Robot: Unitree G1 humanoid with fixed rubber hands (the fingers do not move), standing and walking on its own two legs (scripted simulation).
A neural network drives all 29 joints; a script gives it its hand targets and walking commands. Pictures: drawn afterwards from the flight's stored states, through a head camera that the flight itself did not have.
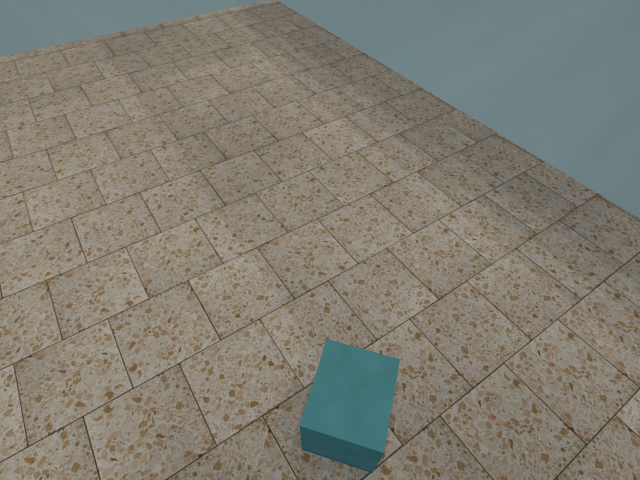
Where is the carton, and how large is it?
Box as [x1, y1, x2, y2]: [300, 339, 399, 472]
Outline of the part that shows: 326,339 300,423 302,449 372,472 384,450 399,359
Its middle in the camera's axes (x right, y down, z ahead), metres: +0.08 +0.45 +1.08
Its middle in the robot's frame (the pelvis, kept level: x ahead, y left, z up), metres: +0.44 -0.05 -0.65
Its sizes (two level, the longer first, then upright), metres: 0.239 0.207 0.238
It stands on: the floor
